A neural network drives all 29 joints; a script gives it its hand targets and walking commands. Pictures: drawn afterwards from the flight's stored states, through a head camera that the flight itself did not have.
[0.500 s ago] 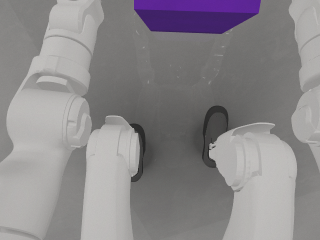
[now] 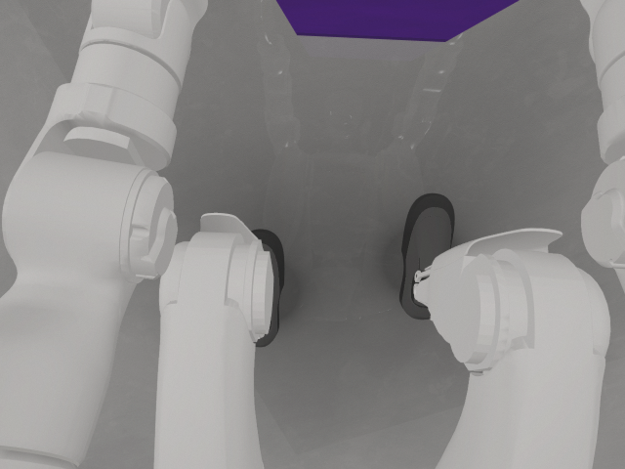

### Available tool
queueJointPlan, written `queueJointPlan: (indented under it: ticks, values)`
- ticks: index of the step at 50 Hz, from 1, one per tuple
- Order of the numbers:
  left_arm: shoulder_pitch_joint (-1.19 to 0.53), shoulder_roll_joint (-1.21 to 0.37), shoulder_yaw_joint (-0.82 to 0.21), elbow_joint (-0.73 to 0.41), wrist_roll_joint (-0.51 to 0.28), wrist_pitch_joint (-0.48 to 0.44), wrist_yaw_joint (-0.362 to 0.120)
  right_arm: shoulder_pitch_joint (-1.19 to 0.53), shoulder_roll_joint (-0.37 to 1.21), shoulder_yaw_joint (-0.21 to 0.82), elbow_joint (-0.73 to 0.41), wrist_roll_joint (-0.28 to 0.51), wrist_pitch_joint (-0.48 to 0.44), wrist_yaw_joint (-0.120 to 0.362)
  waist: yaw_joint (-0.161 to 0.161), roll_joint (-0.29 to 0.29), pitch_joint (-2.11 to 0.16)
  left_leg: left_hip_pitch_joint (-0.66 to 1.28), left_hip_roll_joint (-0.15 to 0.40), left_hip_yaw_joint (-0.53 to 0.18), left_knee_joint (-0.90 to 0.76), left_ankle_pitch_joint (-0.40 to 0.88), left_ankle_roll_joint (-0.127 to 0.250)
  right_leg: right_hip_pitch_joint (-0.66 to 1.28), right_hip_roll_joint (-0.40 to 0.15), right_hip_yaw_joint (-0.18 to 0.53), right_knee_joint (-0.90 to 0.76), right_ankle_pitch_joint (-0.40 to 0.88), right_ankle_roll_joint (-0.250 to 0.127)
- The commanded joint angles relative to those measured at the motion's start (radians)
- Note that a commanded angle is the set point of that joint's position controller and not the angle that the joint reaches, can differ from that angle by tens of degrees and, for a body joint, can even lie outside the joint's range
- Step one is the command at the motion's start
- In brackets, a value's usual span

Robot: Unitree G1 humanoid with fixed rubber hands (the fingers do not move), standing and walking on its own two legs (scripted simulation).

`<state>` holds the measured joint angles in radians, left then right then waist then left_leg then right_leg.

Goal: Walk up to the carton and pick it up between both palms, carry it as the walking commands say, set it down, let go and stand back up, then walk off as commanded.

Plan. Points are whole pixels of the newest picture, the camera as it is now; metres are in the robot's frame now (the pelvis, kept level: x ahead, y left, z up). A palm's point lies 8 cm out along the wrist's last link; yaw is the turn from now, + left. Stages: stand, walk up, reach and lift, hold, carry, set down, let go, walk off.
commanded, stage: reach and lift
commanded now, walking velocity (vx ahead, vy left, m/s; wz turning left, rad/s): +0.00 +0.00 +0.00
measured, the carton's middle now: out of the picture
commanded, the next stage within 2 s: none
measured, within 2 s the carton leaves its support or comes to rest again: leaves its support in 1.26 s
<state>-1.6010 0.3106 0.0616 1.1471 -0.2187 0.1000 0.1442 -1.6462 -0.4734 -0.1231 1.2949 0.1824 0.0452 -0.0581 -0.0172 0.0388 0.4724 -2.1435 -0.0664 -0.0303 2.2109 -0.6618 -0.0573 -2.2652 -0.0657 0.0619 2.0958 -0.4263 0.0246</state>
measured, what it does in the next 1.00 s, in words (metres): stands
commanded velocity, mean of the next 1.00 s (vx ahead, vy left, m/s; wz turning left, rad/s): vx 0.00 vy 0.00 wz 0.00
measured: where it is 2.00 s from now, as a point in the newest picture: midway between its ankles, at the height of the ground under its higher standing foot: (340, 291)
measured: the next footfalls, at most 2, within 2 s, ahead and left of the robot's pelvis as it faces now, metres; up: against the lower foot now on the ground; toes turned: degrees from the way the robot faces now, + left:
none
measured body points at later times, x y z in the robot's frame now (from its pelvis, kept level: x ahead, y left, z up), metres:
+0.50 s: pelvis +0.00 +0.00 +0.00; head +0.38 -0.04 +0.23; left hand +0.59 +0.09 -0.17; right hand +0.58 -0.21 -0.18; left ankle +0.10 +0.13 -0.34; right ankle +0.15 -0.14 -0.34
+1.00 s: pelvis +0.01 +0.00 -0.01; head +0.39 -0.03 +0.23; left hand +0.58 +0.09 -0.18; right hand +0.58 -0.21 -0.18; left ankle +0.10 +0.13 -0.34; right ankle +0.15 -0.14 -0.34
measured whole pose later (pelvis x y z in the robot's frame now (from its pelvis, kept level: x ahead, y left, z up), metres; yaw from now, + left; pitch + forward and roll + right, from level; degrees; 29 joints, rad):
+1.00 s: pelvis +0.01 +0.00 -0.01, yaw +1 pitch +38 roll +2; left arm -1.46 0.12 0.39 0.86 0.09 0.22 0.08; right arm -1.53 -0.35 -0.29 1.03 -0.01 0.21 -0.01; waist -0.05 0.04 0.38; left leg -2.20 -0.09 -0.04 2.22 -0.68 -0.06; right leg -2.32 -0.04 0.08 2.12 -0.46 0.04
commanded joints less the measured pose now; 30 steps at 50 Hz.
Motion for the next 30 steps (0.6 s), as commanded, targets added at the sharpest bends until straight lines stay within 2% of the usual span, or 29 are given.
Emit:
queueJointPlan:
  ticks: [1, 6, 11, 12, 13, 15, 16, 20, 23, 25, 27, 28, 29, 30]
  values:
    - [-0.253, 0.064, 0.013, -0.080, 0.015, -0.021, -0.009, -0.296, -0.098, -0.005, -0.084, -0.016, -0.026, 0.006, -0.029, -0.052, -1.228, 0.274, -0.007, 0.077, -0.247, 0.255, -0.011, 0.794, 0.048, -0.092, -0.039, 0.261, -0.004]
    - [-0.244, 0.026, 0.022, -0.067, 0.044, -0.024, -0.019, -0.274, -0.056, -0.016, -0.071, -0.042, -0.025, 0.013, -0.031, -0.034, -1.183, 0.266, -0.018, 0.076, -0.257, 0.243, -0.012, 0.743, 0.056, -0.089, -0.057, 0.235, -0.004]
    - [-0.250, 0.004, 0.044, -0.102, 0.076, -0.030, -0.011, -0.286, -0.024, -0.022, -0.105, -0.069, -0.027, 0.007, -0.029, -0.053, -1.219, 0.267, -0.030, 0.082, -0.256, 0.268, -0.014, 0.781, 0.073, -0.094, -0.058, 0.270, 0.000]
    - [-0.245, 0.000, 0.058, -0.100, 0.083, -0.030, -0.009, -0.289, -0.028, -0.023, -0.111, -0.074, -0.028, 0.003, -0.020, -0.051, -1.231, 0.279, -0.033, 0.085, -0.251, 0.270, -0.014, 0.792, 0.075, -0.089, -0.061, 0.268, -0.001]
    - [-0.252, -0.015, 0.050, -0.117, 0.084, -0.033, -0.007, -0.296, -0.009, -0.018, -0.117, -0.076, -0.028, 0.004, -0.025, -0.062, -1.241, 0.282, -0.036, 0.083, -0.256, 0.280, -0.015, 0.798, 0.079, -0.094, -0.058, 0.279, 0.001]
    - [-0.263, -0.035, 0.050, -0.130, 0.092, -0.036, -0.006, -0.312, 0.038, 0.010, -0.131, -0.057, -0.024, 0.007, 0.003, -0.061, -1.261, 0.298, -0.039, 0.092, -0.253, 0.287, -0.013, 0.818, 0.085, -0.090, -0.059, 0.285, 0.002]
    - [-0.275, -0.060, 0.037, -0.136, 0.088, -0.037, -0.009, -0.322, 0.062, 0.021, -0.138, -0.055, -0.023, 0.009, -0.005, -0.060, -1.280, 0.311, -0.040, 0.094, -0.252, 0.293, -0.014, 0.833, 0.089, -0.091, -0.060, 0.295, 0.002]
    - [-0.346, -0.294, 0.011, -0.143, 0.098, -0.025, -0.066, -0.410, 0.283, 0.064, -0.156, -0.059, -0.007, 0.054, -0.016, -0.059, -1.249, 0.313, -0.057, 0.090, -0.255, 0.273, -0.007, 0.820, 0.103, -0.102, -0.062, 0.271, -0.008]
    - [-0.429, -0.612, -0.024, -0.154, 0.125, 0.002, -0.162, -0.477, 0.622, 0.096, -0.198, -0.084, 0.025, 0.141, -0.028, -0.054, -1.198, 0.277, -0.077, 0.092, -0.242, 0.251, -0.001, 0.786, 0.117, -0.107, -0.053, 0.246, -0.017]
    - [-0.430, -0.736, 0.000, -0.160, 0.162, 0.028, -0.211, -0.475, 0.744, 0.086, -0.231, -0.110, 0.054, 0.189, -0.025, -0.059, -1.163, 0.245, -0.085, 0.101, -0.234, 0.237, 0.003, 0.757, 0.122, -0.113, -0.043, 0.225, -0.017]
    - [-0.425, -0.833, 0.019, -0.162, 0.195, 0.053, -0.250, -0.451, 0.847, 0.084, -0.249, -0.133, 0.082, 0.232, -0.026, -0.054, -1.134, 0.229, -0.089, 0.110, -0.225, 0.219, 0.010, 0.711, 0.128, -0.121, -0.041, 0.193, -0.015]
    - [-0.424, -0.854, 0.022, -0.174, 0.207, 0.064, -0.264, -0.444, 0.872, 0.072, -0.259, -0.141, 0.094, 0.248, -0.035, -0.051, -1.117, 0.219, -0.090, 0.110, -0.228, 0.203, 0.014, 0.685, 0.129, -0.128, -0.041, 0.174, -0.015]
    - [-0.415, -0.878, 0.028, -0.176, 0.219, 0.074, -0.276, -0.426, 0.908, 0.072, -0.269, -0.143, 0.105, 0.262, -0.026, -0.038, -1.108, 0.214, -0.090, 0.119, -0.221, 0.194, 0.017, 0.680, 0.132, -0.124, -0.043, 0.166, -0.015]
    - [-0.393, -0.902, 0.032, -0.179, 0.228, 0.083, -0.285, -0.413, 0.922, 0.068, -0.279, -0.156, 0.114, 0.274, -0.031, -0.033, -1.092, 0.203, -0.091, 0.121, -0.220, 0.188, 0.019, 0.666, 0.134, -0.128, -0.044, 0.157, -0.016]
